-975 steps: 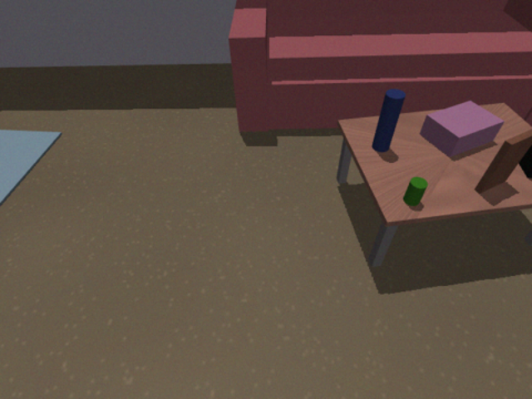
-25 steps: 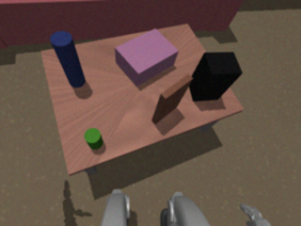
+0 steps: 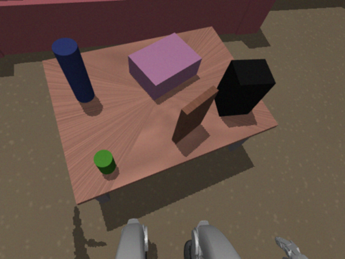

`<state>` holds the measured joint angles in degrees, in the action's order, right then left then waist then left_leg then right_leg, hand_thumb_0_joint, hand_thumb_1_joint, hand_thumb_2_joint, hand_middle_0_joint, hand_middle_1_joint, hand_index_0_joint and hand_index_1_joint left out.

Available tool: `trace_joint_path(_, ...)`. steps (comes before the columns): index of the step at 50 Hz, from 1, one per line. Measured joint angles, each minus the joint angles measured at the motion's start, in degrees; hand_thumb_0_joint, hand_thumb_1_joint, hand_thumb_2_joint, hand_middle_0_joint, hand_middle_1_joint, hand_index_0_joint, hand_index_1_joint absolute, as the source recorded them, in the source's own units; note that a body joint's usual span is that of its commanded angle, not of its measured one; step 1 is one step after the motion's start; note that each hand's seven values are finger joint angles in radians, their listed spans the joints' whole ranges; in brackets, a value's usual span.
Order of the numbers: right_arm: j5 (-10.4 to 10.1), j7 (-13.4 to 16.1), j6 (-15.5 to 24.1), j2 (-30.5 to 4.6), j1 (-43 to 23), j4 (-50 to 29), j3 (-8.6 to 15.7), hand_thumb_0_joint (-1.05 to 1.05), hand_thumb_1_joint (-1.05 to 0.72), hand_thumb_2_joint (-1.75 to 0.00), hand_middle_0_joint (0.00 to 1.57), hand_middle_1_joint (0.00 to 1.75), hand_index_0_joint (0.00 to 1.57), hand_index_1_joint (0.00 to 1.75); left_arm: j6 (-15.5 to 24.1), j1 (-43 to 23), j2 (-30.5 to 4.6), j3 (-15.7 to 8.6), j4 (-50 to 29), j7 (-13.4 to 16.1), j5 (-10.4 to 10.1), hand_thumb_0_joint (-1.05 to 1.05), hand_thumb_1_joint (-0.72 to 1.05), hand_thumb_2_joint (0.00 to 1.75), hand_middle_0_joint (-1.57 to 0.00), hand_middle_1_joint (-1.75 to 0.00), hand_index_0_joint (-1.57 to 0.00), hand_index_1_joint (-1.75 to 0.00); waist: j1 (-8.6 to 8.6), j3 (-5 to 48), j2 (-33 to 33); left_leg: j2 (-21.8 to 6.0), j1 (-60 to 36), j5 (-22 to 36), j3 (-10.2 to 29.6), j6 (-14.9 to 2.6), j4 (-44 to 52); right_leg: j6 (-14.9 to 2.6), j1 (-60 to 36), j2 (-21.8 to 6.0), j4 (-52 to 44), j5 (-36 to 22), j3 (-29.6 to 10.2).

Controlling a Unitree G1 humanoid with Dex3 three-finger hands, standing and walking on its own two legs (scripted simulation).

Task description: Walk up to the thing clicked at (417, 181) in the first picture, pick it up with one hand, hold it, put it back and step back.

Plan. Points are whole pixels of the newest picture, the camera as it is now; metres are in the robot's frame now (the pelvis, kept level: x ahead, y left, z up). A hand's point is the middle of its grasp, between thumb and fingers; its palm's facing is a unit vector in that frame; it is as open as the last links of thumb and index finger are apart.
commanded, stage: go down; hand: left
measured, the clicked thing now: (105, 162) +0.41 +0.20 -0.27
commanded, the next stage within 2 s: approach in 1.40 s
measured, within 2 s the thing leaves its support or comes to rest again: neither
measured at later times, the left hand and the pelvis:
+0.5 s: hand out of the picture +0.38 +0.40 +0.05, palm faces +0.21 -0.98 +0.01, open 16.9 cm; pelvis -0.01 +0.00 -0.01, yaw +0 degrees
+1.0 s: hand out of the picture +0.38 +0.41 +0.05, palm faces +0.21 -0.98 +0.03, open 16.8 cm; pelvis -0.01 +0.00 -0.01, yaw +0 degrees
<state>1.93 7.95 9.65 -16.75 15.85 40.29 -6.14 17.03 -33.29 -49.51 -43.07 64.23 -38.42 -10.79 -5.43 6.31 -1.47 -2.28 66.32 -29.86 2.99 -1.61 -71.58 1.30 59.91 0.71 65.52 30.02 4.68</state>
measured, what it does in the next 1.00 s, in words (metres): stands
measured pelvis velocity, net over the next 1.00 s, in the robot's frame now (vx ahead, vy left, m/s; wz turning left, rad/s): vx -0.01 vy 0.00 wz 0.00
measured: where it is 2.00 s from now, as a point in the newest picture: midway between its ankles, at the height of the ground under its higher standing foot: outside the picture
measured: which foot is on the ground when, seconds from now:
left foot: down 0.00-1.00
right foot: down 0.00-1.00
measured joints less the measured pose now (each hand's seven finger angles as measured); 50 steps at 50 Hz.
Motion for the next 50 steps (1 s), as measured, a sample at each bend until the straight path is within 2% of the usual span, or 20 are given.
trace_joint_path(14, 0.0, -0.1, 0.4, -0.2, -1.6, 0.1, 0.3, 0.01, -0.91, -0.90, 0.21, 0.30, 0.21, 0.30, 2.0, -0.4, 1.0, 0.1, -0.6, -1.4, -1.6, -0.01, -0.38, 0.07, -0.03, -0.02, -0.02, -0.02, 0.99, -0.7, -0.6, 0.3, 1.0, 0.2, 0.3, 0.23, -0.8, -0.23, 1.0, -0.3, 1.3, 0.3, 0.3)
trace_joint_path(25, 0.1, 0.4, 0.4, -0.2, -1.9, -0.4, -0.4, 0.01, -0.91, -0.90, 0.21, 0.30, 0.21, 0.30, 1.4, -2.2, -1.3, -0.9, 1.0, -1.6, -1.1, -0.01, -0.36, 0.06, -0.03, -0.01, -0.02, -0.02, -0.44, -0.3, -0.5, 0.0, 1.8, 0.0, 0.5, 0.29, -1.4, -0.33, 1.8, 0.1, 1.7, 0.2, 0.4)
trace_joint_path(35, -0.4, 0.0, 0.4, 0.0, -0.5, 0.0, -0.5, 0.01, -0.91, -0.90, 0.21, 0.30, 0.21, 0.30, 1.8, -0.8, -0.5, -1.0, 0.1, -2.1, -2.9, -0.01, -0.37, 0.05, -0.03, -0.02, -0.03, -0.02, 0.26, -0.4, -0.2, 0.2, 1.7, 0.0, 0.2, -0.02, -1.3, -0.02, 1.7, -0.1, 1.5, 0.2, 0.1)
trace_joint_path(44, -0.1, 0.2, 0.7, 0.2, -1.2, 0.2, -0.4, 0.01, -0.91, -0.90, 0.21, 0.30, 0.21, 0.30, 2.8, -2.4, 0.4, -1.2, -0.9, -2.2, -2.6, -0.01, -0.36, 0.05, -0.03, -0.01, -0.03, -0.02, 0.09, -0.3, -0.7, 0.2, 2.9, -0.2, 0.4, -0.02, -2.5, -0.01, 2.7, -0.1, 2.5, 0.4, 0.3)
trace_joint_path(50, 0.0, 0.4, 0.7, 0.1, -1.5, 0.1, -0.7, 0.01, -0.91, -0.90, 0.21, 0.30, 0.21, 0.30, 2.6, -3.1, -1.0, -1.7, 0.1, -2.6, -2.8, -0.01, -0.33, 0.05, -0.03, -0.01, -0.03, -0.01, -0.35, -0.2, -0.6, 0.2, 3.0, -0.2, 0.5, 0.01, -2.5, -0.04, 2.8, -0.1, 2.5, 0.4, 0.3)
